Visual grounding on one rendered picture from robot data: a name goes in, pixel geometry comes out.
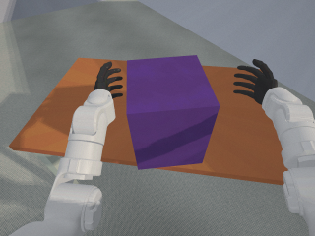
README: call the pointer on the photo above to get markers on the right robot forearm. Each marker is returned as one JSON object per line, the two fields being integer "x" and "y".
{"x": 295, "y": 127}

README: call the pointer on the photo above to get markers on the left robot forearm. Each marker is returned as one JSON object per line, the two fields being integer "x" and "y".
{"x": 82, "y": 159}

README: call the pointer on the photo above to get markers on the robot right upper arm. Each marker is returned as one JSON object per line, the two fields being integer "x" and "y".
{"x": 299, "y": 194}

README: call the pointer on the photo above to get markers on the robot left hand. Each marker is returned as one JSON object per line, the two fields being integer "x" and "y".
{"x": 103, "y": 80}

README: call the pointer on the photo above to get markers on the carton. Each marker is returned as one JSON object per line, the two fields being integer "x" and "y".
{"x": 171, "y": 110}

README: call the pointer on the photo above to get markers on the robot left upper arm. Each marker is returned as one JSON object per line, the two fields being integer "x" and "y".
{"x": 72, "y": 210}

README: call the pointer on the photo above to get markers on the table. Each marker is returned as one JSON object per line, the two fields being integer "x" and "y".
{"x": 244, "y": 144}

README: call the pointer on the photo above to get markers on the robot right hand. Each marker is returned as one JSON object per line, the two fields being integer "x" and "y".
{"x": 263, "y": 83}

